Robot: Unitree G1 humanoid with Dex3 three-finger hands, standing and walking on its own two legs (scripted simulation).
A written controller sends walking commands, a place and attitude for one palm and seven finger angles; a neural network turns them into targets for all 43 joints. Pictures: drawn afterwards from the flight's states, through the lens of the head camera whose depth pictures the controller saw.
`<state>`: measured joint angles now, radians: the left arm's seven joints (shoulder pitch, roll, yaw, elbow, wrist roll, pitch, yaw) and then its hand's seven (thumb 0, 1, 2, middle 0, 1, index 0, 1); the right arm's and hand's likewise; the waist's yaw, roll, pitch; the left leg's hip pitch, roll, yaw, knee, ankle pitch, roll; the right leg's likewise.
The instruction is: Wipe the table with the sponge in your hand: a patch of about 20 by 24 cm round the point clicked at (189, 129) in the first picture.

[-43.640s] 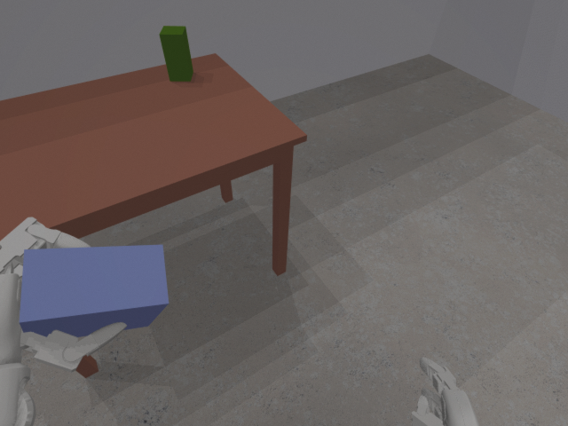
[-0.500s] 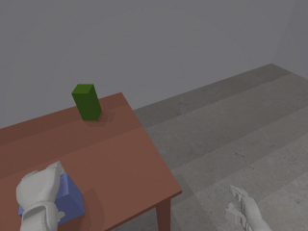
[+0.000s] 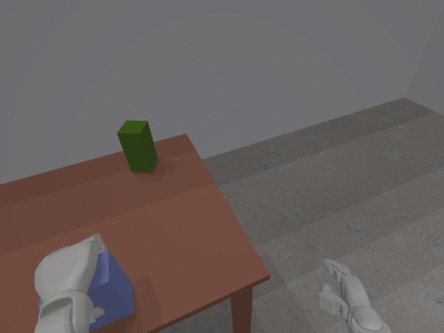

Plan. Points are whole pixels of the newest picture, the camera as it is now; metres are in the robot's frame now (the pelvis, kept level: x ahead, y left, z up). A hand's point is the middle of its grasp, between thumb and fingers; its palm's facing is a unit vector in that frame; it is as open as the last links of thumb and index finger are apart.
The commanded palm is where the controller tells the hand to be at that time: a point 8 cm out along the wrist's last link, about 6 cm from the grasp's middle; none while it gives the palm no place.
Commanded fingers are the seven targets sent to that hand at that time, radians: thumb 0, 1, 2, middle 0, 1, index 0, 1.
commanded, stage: lift the sponge slowly off the table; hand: left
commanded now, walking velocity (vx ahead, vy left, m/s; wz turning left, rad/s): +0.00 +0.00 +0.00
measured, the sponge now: (96, 299) +0.17 +0.28 -0.02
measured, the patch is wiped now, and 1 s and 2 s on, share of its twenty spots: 1.00 1.00 1.00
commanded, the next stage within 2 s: bring the sponge back beside the body in 1.38 s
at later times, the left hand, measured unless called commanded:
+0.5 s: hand (83, 276) +0.17 +0.27 +0.06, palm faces +0.02 -0.14 -0.99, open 10.4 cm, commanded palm +0.14 +0.26 +0.14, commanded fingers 0.00 0.10 1.30 -1.20 -1.60 -1.20 -1.60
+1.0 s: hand (70, 265) +0.17 +0.28 +0.10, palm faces +0.08 -0.12 -0.99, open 10.4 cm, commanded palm +0.14 +0.27 +0.17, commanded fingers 0.00 0.10 1.30 -1.20 -1.60 -1.20 -1.60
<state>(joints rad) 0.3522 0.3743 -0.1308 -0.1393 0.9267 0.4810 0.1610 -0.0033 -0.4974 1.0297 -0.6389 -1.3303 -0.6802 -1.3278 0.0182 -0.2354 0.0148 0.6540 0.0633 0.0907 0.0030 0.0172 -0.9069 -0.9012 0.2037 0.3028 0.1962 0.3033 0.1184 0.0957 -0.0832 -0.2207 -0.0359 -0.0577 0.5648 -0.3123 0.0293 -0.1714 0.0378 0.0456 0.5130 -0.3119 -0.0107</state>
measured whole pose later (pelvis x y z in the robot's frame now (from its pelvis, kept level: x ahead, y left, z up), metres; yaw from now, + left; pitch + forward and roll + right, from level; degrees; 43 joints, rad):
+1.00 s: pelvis -0.02 -0.02 +0.01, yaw +0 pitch -5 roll +0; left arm 0.27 0.48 -0.03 -0.21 0.86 0.45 0.03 -0.01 -0.52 1.03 -0.67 -1.30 -0.71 -1.29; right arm 0.01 -0.26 0.03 0.68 0.06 0.04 -0.05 0.02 -0.91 -0.90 0.20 0.30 0.20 0.30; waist 0.12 0.12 -0.04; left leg -0.13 -0.02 -0.07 0.47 -0.24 0.00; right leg -0.09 0.05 0.04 0.45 -0.26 -0.03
